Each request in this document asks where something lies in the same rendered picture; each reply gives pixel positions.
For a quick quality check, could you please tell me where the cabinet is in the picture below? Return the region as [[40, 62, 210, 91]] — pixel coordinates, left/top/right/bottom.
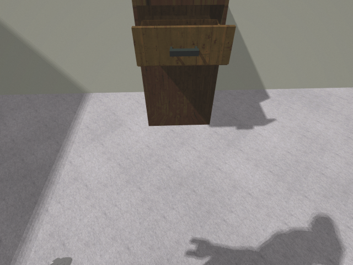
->
[[132, 0, 229, 126]]

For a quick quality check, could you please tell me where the handle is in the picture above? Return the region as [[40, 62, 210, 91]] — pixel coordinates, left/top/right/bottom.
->
[[169, 46, 199, 57]]

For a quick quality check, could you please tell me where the drawer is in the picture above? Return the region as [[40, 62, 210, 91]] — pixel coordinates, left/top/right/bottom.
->
[[131, 19, 236, 67]]

